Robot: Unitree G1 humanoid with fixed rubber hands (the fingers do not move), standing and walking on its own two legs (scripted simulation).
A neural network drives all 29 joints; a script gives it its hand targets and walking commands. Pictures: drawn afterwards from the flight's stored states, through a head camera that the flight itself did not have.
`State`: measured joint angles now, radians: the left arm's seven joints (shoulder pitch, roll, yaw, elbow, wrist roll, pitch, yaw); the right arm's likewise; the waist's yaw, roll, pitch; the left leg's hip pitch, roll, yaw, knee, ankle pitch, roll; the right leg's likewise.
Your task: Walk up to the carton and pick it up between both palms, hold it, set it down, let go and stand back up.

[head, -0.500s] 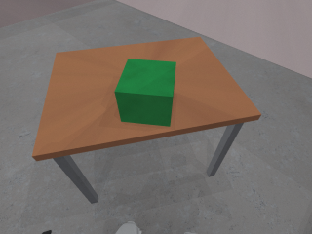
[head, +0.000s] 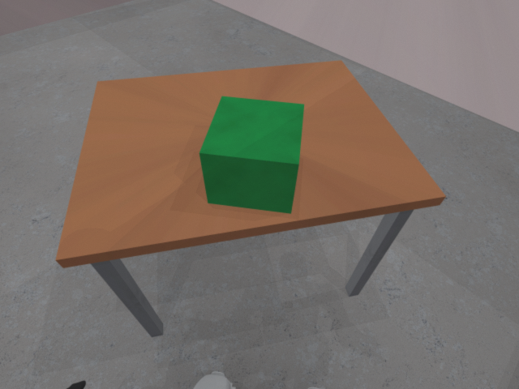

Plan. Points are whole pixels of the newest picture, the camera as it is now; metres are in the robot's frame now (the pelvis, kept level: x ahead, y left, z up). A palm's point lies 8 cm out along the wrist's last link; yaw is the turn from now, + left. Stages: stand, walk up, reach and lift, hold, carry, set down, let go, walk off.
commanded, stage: walk up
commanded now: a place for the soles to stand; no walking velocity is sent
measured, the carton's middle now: (255, 153) +0.60 +0.04 -0.01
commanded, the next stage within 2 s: none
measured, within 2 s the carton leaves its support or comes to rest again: neither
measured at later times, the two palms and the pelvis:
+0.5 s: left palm out of the picture +0.10 +0.33 -0.10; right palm out of the picture +0.05 -0.31 -0.09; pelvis +0.00 +0.01 +0.00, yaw +1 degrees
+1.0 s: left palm out of the picture +0.10 +0.31 -0.10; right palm out of the picture +0.05 -0.32 -0.09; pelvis +0.00 +0.00 +0.00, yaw +1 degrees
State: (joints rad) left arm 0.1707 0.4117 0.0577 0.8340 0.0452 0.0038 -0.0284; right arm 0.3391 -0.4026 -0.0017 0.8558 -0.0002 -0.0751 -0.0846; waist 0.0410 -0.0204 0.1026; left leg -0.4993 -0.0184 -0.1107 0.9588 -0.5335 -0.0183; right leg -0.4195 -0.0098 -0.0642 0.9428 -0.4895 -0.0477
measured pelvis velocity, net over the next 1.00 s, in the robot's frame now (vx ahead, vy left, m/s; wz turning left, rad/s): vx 0.00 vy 0.00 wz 0.02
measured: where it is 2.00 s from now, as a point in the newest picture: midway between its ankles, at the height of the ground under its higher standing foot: outside the picture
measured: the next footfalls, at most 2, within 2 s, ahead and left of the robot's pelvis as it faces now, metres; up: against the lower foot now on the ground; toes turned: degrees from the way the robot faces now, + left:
none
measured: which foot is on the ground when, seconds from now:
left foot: down 0.00-1.00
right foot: down 0.00-1.00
